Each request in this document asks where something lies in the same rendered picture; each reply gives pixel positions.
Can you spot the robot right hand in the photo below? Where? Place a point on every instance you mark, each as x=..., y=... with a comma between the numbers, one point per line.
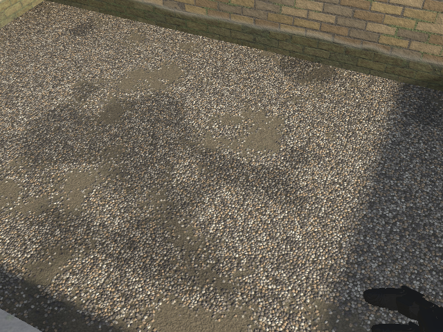
x=410, y=303

